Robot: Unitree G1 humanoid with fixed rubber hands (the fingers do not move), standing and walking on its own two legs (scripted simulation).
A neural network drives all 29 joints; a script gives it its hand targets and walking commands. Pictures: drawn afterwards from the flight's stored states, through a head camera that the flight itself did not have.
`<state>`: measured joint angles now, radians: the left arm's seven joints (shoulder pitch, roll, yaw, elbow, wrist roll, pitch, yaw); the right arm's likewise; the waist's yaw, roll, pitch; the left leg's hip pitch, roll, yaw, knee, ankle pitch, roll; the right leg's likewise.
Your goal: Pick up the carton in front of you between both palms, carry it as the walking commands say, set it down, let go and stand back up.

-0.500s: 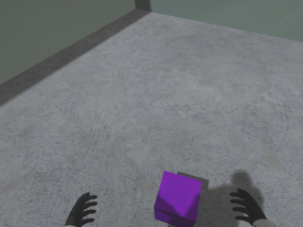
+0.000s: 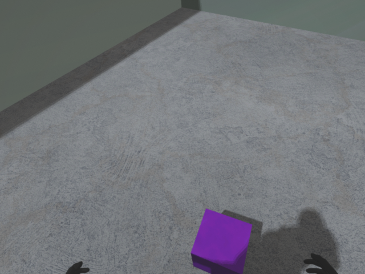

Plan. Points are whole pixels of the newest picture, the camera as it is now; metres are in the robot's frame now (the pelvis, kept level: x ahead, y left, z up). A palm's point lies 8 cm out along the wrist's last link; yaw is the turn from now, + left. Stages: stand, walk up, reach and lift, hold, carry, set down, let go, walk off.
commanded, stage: stand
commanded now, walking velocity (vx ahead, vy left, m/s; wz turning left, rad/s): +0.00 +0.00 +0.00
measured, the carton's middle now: (221, 246) +0.35 -0.09 -0.64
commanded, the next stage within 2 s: none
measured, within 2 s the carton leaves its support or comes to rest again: neither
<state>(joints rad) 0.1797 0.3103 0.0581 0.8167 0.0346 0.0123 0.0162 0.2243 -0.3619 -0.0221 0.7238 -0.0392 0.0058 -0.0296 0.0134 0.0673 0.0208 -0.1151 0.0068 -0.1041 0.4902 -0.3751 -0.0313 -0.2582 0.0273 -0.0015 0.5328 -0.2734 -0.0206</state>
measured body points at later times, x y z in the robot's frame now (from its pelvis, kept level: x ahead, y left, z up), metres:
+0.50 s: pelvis -0.01 +0.00 +0.01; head -0.01 -0.02 +0.45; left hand +0.10 +0.31 -0.10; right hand +0.10 -0.30 -0.12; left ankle -0.07 +0.15 -0.73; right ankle +0.01 -0.11 -0.73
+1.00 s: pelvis -0.02 +0.00 +0.01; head -0.02 -0.01 +0.46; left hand +0.08 +0.31 -0.10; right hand +0.07 -0.31 -0.12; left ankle -0.07 +0.15 -0.73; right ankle +0.01 -0.11 -0.73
